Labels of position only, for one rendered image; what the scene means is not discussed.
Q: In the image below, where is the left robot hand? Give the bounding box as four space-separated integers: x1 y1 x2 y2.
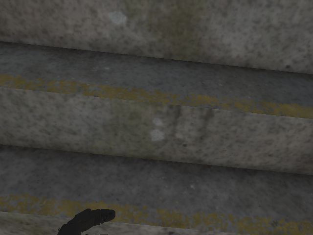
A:
57 209 115 235

